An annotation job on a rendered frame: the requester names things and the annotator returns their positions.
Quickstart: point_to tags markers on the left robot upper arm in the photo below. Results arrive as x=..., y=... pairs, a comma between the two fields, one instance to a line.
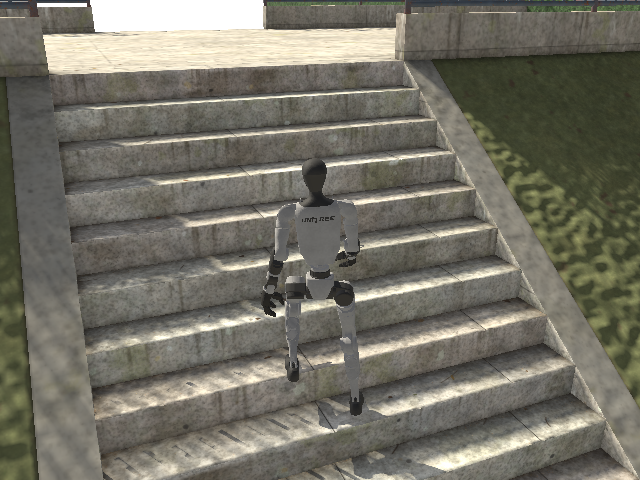
x=285, y=214

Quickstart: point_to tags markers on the right robot upper arm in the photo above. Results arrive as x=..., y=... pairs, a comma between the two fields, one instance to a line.
x=348, y=210

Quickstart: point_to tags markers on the right robot hand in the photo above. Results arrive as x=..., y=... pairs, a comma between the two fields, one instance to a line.
x=342, y=255

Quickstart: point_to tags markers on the left robot forearm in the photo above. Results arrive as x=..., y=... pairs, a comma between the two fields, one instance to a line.
x=273, y=274

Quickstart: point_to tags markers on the left robot hand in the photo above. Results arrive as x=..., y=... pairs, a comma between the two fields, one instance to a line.
x=266, y=303

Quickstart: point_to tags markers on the right robot forearm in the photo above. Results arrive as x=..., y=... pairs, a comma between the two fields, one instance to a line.
x=352, y=255

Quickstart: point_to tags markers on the right robot foot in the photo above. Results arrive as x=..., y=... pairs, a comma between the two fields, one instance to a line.
x=356, y=407

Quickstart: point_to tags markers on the robot head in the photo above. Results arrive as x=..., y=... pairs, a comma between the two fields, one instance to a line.
x=314, y=174

